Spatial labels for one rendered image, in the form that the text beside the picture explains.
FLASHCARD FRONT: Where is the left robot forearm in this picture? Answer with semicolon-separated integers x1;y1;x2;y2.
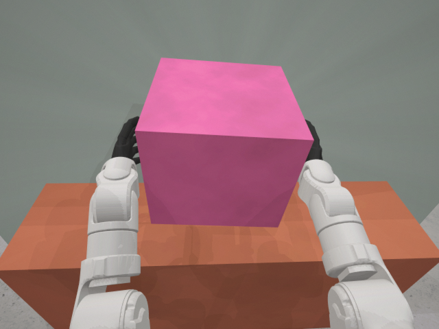
69;157;141;329

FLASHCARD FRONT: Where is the right robot hand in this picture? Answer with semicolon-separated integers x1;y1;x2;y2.
305;119;323;162

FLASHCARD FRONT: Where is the left robot upper arm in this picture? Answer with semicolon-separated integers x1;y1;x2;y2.
71;289;150;329

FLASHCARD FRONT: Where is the right robot forearm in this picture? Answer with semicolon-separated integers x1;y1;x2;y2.
298;159;415;329

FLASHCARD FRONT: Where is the pedestal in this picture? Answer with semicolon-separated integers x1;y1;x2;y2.
0;181;439;329

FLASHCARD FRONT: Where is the carton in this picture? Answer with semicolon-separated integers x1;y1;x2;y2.
135;58;314;228

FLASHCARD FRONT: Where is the right robot upper arm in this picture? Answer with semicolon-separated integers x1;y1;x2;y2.
328;279;414;329

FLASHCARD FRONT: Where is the left robot hand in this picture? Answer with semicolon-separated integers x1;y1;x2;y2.
112;117;141;165

